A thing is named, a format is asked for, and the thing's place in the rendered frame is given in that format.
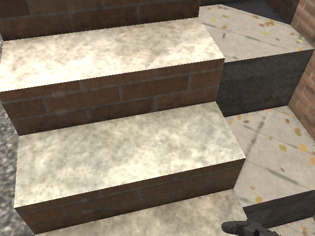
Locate right robot hand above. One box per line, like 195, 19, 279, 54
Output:
221, 219, 281, 236

